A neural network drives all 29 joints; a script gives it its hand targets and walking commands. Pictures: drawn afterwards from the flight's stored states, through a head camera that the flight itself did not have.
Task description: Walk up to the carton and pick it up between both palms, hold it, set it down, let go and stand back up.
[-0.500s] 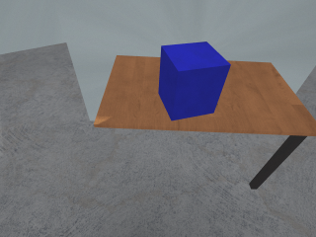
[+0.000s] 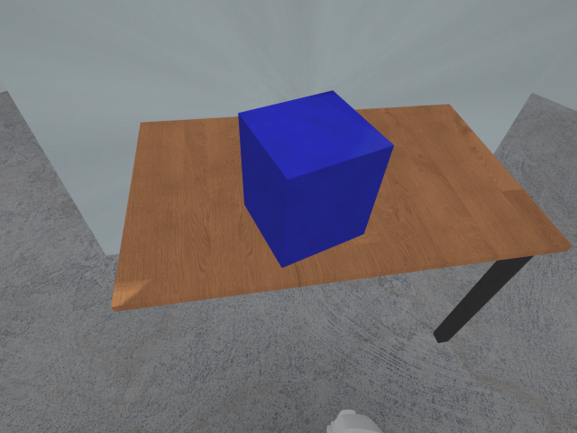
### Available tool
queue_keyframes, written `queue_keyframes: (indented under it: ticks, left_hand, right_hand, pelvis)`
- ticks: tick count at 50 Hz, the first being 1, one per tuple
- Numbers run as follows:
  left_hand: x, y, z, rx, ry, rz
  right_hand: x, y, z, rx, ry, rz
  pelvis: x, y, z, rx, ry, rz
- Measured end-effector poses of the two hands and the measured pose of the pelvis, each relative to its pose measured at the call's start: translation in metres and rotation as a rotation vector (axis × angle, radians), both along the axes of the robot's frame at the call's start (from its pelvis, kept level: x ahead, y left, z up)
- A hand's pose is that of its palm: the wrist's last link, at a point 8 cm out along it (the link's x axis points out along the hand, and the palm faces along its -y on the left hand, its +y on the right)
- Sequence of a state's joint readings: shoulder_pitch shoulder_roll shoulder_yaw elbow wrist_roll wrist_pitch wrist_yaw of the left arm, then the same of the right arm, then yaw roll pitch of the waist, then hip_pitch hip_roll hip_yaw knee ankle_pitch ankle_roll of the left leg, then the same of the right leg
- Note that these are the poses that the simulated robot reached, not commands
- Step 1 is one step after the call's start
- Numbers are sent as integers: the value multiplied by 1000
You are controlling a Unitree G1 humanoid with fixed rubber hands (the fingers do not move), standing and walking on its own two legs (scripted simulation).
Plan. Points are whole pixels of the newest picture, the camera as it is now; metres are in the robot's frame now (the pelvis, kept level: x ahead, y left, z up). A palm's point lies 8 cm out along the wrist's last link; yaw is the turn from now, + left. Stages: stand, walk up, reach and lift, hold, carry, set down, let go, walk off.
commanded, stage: walk up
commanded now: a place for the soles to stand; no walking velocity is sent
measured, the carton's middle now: (307, 179) +0.60 -0.05 -0.03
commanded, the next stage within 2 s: none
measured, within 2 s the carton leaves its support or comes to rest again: neither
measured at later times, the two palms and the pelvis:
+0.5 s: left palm (123, 365) +0.27 +0.27 -0.14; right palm (490, 343) +0.28 -0.35 -0.11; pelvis +0.20 -0.03 -0.03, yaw +2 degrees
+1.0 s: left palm (138, 377) +0.24 +0.24 -0.12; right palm (494, 335) +0.30 -0.39 -0.14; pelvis +0.21 -0.08 -0.03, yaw +3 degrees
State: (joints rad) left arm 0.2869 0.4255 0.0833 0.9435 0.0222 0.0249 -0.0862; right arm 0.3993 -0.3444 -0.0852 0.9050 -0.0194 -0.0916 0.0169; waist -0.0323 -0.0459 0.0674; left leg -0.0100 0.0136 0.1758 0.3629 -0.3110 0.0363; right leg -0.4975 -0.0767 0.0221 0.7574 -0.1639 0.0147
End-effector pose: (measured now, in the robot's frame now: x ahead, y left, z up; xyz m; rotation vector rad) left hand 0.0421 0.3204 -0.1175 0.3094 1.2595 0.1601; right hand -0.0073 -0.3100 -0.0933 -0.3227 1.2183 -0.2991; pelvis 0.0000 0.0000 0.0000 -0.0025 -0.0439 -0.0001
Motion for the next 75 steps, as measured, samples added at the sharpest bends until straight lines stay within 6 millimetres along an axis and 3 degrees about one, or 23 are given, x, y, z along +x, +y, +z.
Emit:
queue_keyframes:
  ticks: [8,11,16,20,25,29,33,38,42,46,52,58,64,70,75]
  left_hand:
    - [155,-44,1,29,-191,-107]
    - [191,-60,10,19,-290,-85]
    - [211,-71,19,6,-297,-37]
    - [217,-67,11,-1,-251,-15]
    - [226,-51,-21,-12,-181,42]
    - [237,-49,-41,-16,-100,68]
    - [243,-55,-44,-15,-51,40]
    - [242,-65,-41,12,-60,31]
    - [227,-77,-36,65,-72,45]
    - [209,-87,-19,91,-79,75]
    - [201,-81,-2,121,-99,92]
    - [199,-63,-14,107,-129,116]
    - [199,-73,-14,55,-141,112]
    - [186,-87,-16,43,-141,105]
    - [179,-90,-12,25,-109,118]
  right_hand:
    - [64,-38,-36,17,67,-23]
    - [105,-44,-35,26,55,0]
    - [189,-46,-17,32,-82,59]
    - [240,-45,-8,14,-114,120]
    - [284,-40,-14,-54,-88,172]
    - [303,-33,-19,-75,-85,167]
    - [316,-34,-17,-77,-114,153]
    - [323,-51,-28,-69,-112,166]
    - [324,-73,-48,-39,-113,156]
    - [318,-79,-54,0,-73,129]
    - [308,-75,-52,28,-31,147]
    - [302,-55,-47,22,-4,203]
    - [303,-49,-32,24,-64,199]
    - [307,-51,-31,43,-96,190]
    - [298,-50,-29,61,-79,179]
  pelvis:
    - [77,-30,-25,-22,-5,-4]
    - [103,-40,-21,-9,-22,-6]
    - [143,-44,-9,-7,-26,-1]
    - [171,-43,-9,-20,-17,12]
    - [205,-35,-26,-21,-17,26]
    - [213,-35,-34,-4,-15,37]
    - [213,-41,-32,-20,-2,33]
    - [211,-56,-38,-11,12,28]
    - [207,-71,-48,-42,-8,38]
    - [209,-78,-40,-2,0,31]
    - [203,-75,-29,2,25,58]
    - [192,-69,-31,35,3,76]
    - [188,-69,-23,-22,2,81]
    - [183,-74,-22,-30,-18,89]
    - [185,-71,-15,-19,-7,91]
